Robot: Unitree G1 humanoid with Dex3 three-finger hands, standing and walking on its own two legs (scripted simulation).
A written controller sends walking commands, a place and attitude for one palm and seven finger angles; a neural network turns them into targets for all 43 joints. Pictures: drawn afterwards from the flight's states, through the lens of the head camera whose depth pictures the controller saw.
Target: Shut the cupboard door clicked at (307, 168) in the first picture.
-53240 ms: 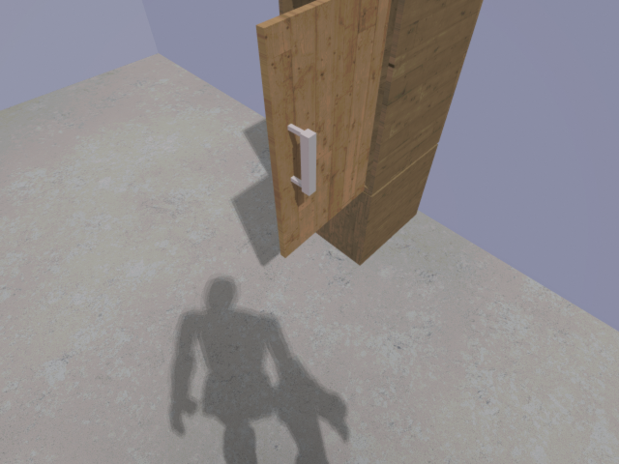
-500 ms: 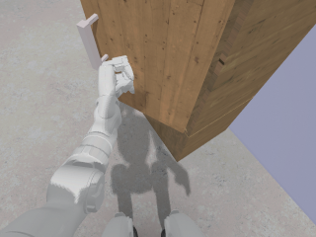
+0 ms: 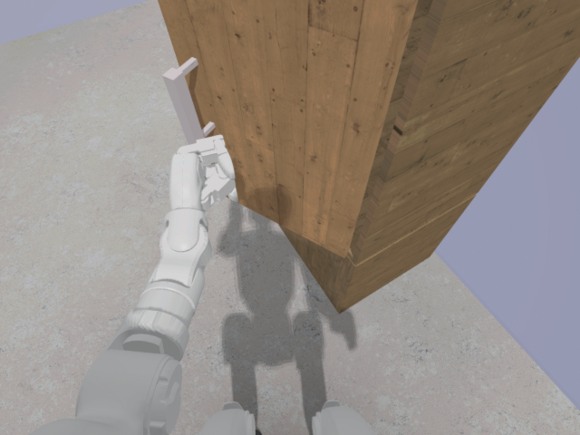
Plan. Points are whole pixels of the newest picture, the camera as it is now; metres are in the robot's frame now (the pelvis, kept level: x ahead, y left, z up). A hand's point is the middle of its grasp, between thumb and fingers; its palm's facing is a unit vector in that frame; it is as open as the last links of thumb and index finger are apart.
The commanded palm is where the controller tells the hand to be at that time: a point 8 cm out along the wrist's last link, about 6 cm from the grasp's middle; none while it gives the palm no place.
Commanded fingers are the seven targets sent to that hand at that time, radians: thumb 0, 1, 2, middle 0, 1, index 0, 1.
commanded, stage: draw the hand back to the body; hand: left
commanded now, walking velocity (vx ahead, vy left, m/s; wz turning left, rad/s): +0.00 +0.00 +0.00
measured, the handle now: (194, 105) +0.64 +0.13 +0.05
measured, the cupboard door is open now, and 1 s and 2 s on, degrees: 28 28 28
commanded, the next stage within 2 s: step back with the hand held close in 1.38 s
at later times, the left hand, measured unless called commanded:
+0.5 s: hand (98, 251) +0.31 +0.17 +0.15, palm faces +0.04 -0.98 -0.19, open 3.2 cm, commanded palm +0.27 +0.23 +0.17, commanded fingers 0.00 0.90 0.90 -0.86 -1.02 -0.86 -1.02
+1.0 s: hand out of the picture +0.21 +0.31 +0.22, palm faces +0.44 -0.79 -0.42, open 6.1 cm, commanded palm +0.16 +0.35 +0.24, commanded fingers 0.00 0.90 0.90 -0.20 -0.30 -0.20 -0.30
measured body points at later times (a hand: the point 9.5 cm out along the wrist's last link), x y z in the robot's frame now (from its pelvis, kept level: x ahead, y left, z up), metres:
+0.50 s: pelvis +0.02 +0.03 +0.06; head +0.02 +0.01 +0.51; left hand +0.30 +0.23 +0.16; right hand +0.22 -0.20 -0.02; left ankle +0.02 +0.11 -0.67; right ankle -0.01 -0.07 -0.67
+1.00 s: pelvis +0.03 +0.04 +0.07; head +0.01 +0.02 +0.52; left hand +0.18 +0.35 +0.25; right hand +0.21 -0.16 -0.02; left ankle +0.02 +0.11 -0.67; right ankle -0.01 -0.07 -0.67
